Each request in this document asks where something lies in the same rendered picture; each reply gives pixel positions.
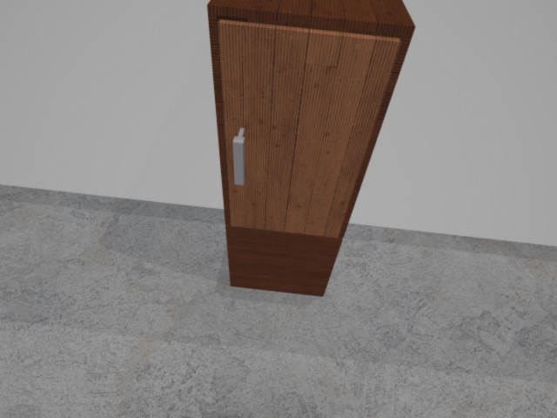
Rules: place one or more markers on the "cupboard door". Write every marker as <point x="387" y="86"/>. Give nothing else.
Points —
<point x="308" y="100"/>

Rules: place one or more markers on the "handle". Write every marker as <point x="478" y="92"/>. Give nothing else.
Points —
<point x="239" y="157"/>

